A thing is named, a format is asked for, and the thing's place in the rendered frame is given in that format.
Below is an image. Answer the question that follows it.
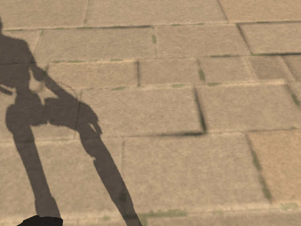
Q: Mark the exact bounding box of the robot left hand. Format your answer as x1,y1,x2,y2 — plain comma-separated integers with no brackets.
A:
17,215,63,226

